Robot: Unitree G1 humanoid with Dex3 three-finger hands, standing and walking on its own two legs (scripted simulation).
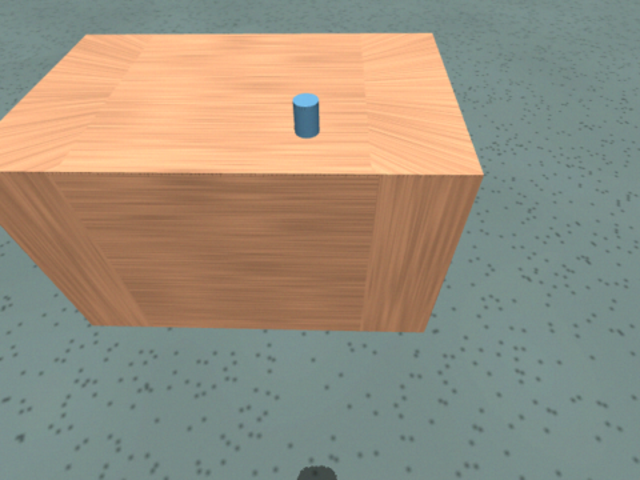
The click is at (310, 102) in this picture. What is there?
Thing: squat round
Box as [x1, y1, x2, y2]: [293, 93, 318, 137]
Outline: 296,95 293,98 295,133 301,137 312,137 318,133 318,98 315,95 309,93
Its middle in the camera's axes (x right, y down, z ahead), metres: -0.03 -0.30 +0.93
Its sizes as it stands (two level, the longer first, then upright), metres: 0.060 0.060 0.082
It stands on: a support 0.70 m high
